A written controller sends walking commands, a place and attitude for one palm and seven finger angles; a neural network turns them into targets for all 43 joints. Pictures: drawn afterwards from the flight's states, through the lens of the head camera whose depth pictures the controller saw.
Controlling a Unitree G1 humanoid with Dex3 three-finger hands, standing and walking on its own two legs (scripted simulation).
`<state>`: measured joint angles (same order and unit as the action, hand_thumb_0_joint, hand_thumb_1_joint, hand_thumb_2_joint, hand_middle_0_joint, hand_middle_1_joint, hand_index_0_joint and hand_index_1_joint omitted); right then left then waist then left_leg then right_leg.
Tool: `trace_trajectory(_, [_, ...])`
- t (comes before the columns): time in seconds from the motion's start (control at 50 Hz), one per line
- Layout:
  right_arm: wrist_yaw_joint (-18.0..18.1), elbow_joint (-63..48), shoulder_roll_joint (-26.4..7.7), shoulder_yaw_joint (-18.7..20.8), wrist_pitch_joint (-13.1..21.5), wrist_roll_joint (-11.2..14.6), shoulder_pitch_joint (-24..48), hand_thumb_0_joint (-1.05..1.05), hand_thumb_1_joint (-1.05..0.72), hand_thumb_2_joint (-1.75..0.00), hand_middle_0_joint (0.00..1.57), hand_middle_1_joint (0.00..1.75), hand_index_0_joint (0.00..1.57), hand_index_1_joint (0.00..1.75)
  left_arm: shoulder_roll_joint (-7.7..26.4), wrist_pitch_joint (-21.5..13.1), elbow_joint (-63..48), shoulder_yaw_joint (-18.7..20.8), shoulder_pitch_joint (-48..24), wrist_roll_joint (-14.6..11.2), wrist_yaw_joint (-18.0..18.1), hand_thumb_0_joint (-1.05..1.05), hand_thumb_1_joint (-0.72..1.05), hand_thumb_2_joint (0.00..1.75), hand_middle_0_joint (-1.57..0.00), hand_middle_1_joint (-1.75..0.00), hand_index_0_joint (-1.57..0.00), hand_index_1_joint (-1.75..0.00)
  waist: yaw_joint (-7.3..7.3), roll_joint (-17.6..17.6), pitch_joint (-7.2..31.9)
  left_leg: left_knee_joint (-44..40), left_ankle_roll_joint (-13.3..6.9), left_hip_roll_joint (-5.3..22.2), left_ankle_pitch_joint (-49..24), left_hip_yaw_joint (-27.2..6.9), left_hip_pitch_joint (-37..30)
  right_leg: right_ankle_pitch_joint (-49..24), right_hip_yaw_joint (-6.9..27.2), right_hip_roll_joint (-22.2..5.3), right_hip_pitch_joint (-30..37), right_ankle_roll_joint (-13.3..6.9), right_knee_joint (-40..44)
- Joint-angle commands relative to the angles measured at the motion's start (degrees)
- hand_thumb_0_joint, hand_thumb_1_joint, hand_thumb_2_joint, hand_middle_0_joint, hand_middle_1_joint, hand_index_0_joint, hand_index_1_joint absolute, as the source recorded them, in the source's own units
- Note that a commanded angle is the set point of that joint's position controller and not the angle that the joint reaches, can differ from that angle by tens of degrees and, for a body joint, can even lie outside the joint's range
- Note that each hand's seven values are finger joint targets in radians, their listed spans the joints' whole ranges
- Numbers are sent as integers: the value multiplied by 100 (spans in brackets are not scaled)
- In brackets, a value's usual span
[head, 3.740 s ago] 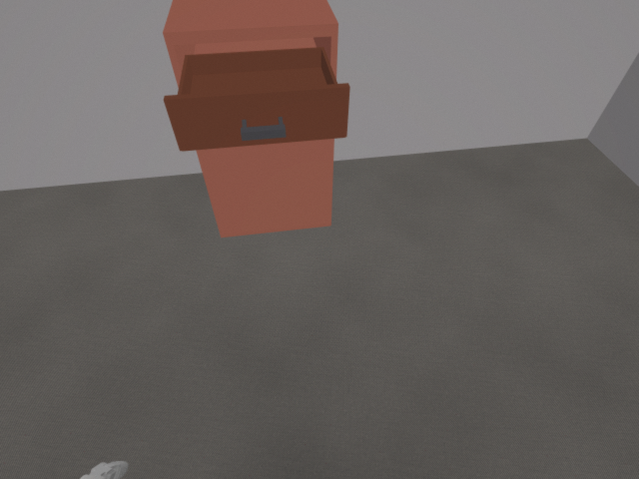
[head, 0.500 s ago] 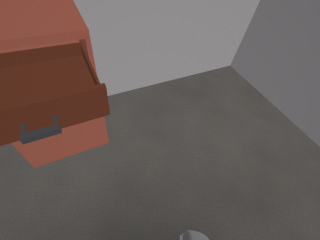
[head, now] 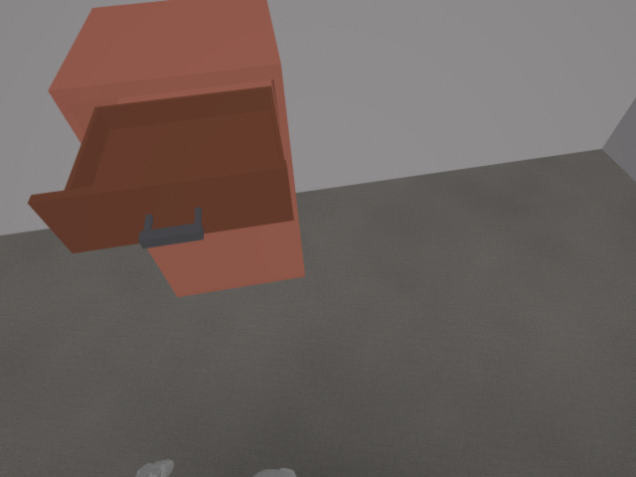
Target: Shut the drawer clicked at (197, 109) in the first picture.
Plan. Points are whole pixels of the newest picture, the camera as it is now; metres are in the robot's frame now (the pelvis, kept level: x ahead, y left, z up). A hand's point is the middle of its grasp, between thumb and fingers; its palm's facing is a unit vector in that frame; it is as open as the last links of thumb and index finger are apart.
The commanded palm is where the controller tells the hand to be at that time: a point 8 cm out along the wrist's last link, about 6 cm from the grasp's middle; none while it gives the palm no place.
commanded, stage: turn to face it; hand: left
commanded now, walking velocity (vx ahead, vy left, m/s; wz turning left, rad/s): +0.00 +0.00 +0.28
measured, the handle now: (172, 226) +0.52 +0.29 -0.04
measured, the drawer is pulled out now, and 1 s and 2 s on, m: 0.30 0.30 0.30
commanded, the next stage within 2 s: take the last steps up to it in 0.10 s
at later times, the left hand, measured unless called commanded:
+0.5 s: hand out of the picture -0.07 +0.23 -0.17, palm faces +0.22 -0.96 -0.18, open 7.4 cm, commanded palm none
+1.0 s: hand (208, 411) +0.24 +0.20 -0.16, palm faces +0.14 -0.97 -0.18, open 7.4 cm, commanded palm none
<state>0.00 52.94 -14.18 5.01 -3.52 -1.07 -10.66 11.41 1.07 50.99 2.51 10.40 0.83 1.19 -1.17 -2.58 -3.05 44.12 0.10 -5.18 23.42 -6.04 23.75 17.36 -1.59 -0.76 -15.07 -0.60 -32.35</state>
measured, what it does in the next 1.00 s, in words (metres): walks ahead: left foot, then right foot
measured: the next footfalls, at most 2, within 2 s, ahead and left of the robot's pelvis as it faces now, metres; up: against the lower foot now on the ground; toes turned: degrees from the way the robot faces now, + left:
left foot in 0.36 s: -0.02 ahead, +0.13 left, +0.00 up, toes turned +12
right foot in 0.92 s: +0.25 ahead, -0.07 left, +0.00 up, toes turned +1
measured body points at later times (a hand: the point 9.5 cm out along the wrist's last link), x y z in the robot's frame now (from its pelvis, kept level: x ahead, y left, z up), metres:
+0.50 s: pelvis -0.01 +0.04 +0.01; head +0.00 +0.08 +0.46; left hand -0.08 +0.28 -0.16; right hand +0.09 -0.18 -0.12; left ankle -0.06 +0.12 -0.73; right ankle +0.00 -0.09 -0.67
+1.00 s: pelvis +0.14 +0.01 -0.01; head +0.17 +0.00 +0.44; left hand +0.23 +0.25 -0.15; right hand +0.06 -0.21 -0.16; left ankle -0.01 +0.11 -0.66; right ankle +0.21 -0.07 -0.73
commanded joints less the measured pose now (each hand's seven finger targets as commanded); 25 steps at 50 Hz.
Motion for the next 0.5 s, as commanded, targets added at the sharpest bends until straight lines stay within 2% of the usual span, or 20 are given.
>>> trace_trajectory(0.0, [-65,-351,-499,121,62,-12,-25,0,-90,-90,20,30,20,30,1016,-178,-414,214,32,5,85,0,90,90,-20,-30,-20,-30,-17,1066,141,2443,198,455,98,185,749,-2289,1079,-1712,388,-721,1380])
trace_trajectory(0.02, [-81,-320,-449,94,55,-11,-17,0,-90,-90,20,30,20,30,929,-195,-401,188,107,13,78,0,90,90,-20,-30,-20,-30,14,1063,125,2505,238,479,-59,282,720,-2496,836,-1592,412,-676,1318])
trace_trajectory(0.04, [-88,-293,-417,81,50,11,21,0,-90,-90,20,30,20,30,903,-206,-361,190,152,20,91,0,90,90,-20,-30,-20,-30,37,1116,128,2414,271,517,-98,361,707,-2697,687,-1586,497,-678,1307])
trace_trajectory(0.1, [-83,-285,-320,25,21,13,307,0,-90,-90,20,30,20,30,995,-197,-225,205,557,56,90,0,90,90,-20,-30,-20,-30,222,1191,128,1872,328,557,34,521,494,-2597,587,-1606,618,-719,1313])
trace_trajectory(0.14, [-75,-282,-278,-16,38,35,507,0,-90,-90,20,30,20,30,1069,-189,-102,230,774,67,80,0,90,90,-20,-30,-20,-30,343,1220,238,1253,347,558,264,663,392,-2951,559,-1655,994,-770,1228])
trace_trajectory(0.18, [-57,-271,-200,-77,68,58,650,0,-90,-90,20,30,20,30,1146,-175,6,250,941,87,78,0,90,90,-20,-30,-20,-30,430,1292,334,705,318,541,362,763,120,-3276,546,-1696,1064,-821,1136])
trace_trajectory(0.24, [-63,-213,-102,-142,161,55,593,0,-90,-90,20,30,20,30,1158,-184,230,269,1091,99,46,0,90,90,-20,-30,-20,-30,514,1464,517,-173,212,510,408,937,-301,-2287,667,-1740,1221,-763,1299])
trace_trajectory(0.28, [-50,-72,-103,-184,263,31,219,0,-90,-90,20,30,20,30,1157,-186,324,267,974,88,15,0,90,90,-20,-30,-20,-30,340,1406,508,-1103,119,512,39,1077,-935,-1147,569,-1640,869,-615,1234])
trace_trajectory(0.3, [-38,56,-110,-194,321,18,-73,0,-90,-90,20,30,20,30,1107,-167,360,252,846,55,-4,0,90,90,-20,-30,-20,-30,181,1310,437,-1815,63,478,-374,1187,-1609,-329,379,-1473,336,-423,1118])
trace_trajectory(0.32, [-15,188,-310,-163,396,14,-393,0,-90,-90,20,30,20,30,900,-145,355,200,780,7,-35,0,90,90,-20,-30,-20,-30,31,625,465,-2420,-45,742,-532,853,-2410,394,95,-1191,-350,-170,640])
trace_trajectory(0.34, [11,279,-855,-30,416,-43,-811,0,-90,-90,20,30,20,30,557,-123,233,140,737,-1,-94,0,90,90,-20,-30,-20,-30,-179,-936,441,-2834,-473,1993,24,-773,-3060,1164,-497,-541,-1534,146,-641])
trace_trajectory(0.36, [33,319,-1187,12,378,-60,-1146,0,-90,-90,20,30,20,30,380,-143,41,70,410,48,-100,0,90,90,-20,-30,-20,-30,-335,-1523,71,-3308,-994,2791,175,-1791,-2754,1708,-635,-250,-2263,226,-1704])
trace_trajectory(0.38, [88,422,-953,-28,398,-74,-1189,0,-90,-90,20,30,20,30,532,-110,85,93,24,107,-66,0,90,90,-20,-30,-20,-30,-441,-1378,-258,-3575,-1094,2713,603,-1824,-2209,1526,-144,-379,-2323,162,-2334])
trace_trajectory(0.4, [130,384,-713,-110,420,-55,-974,0,-90,-90,20,30,20,30,564,-113,174,129,4,93,-118,0,90,90,-20,-30,-20,-30,-266,-1017,-633,-3652,-1088,2511,659,-1608,-1843,1027,36,-458,-2389,123,-2680])
trace_trajectory(0.42, [146,341,-498,-180,471,-31,-722,0,-90,-90,20,30,20,30,517,-137,363,120,207,83,-179,0,90,90,-20,-30,-20,-30,-84,-715,-757,-3654,-1005,2258,277,-1142,-1725,546,73,-528,-2289,115,-2819])
trace_trajectory(0.44, [159,344,-359,-221,545,-1,-612,0,-90,-90,20,30,20,30,489,-162,515,114,461,80,-224,0,90,90,-20,-30,-20,-30,56,-593,-580,-3614,-944,2086,-348,-752,-1818,213,28,-550,-2135,149,-2857])
trace_trajectory(0.46, [167,371,-348,-229,598,9,-695,0,-90,-90,20,30,20,30,453,-158,636,95,571,80,-231,0,90,90,-20,-30,-20,-30,78,-565,-455,-3558,-893,1937,-994,-476,-1898,-1,6,-524,-2038,200,-2904])
trace_trajectory(0.48, [178,435,-300,-236,642,24,-815,0,-90,-90,20,30,20,30,431,-151,685,94,622,71,-224,0,90,90,-20,-30,-20,-30,95,-485,-379,-3526,-913,1905,-1477,-330,-2013,-104,-3,-508,-2038,233,-2920])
